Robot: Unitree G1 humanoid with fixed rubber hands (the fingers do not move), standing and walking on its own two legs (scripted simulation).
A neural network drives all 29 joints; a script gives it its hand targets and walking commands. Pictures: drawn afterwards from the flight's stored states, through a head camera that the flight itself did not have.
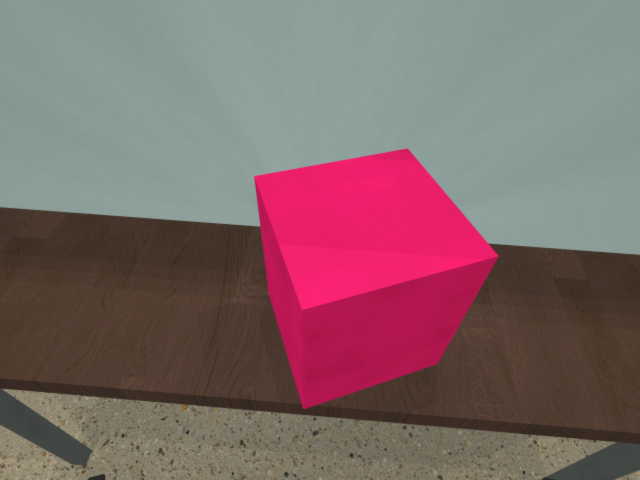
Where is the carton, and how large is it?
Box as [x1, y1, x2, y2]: [254, 149, 498, 409]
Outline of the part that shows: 408,149 396,150 254,176 269,296 303,409 437,363 498,256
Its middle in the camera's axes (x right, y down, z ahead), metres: +0.04 +0.05 +0.52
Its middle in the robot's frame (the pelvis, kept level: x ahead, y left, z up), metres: +0.38 -0.03 +0.05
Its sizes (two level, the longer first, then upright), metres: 0.210 0.200 0.250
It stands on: a table, 0.71 m high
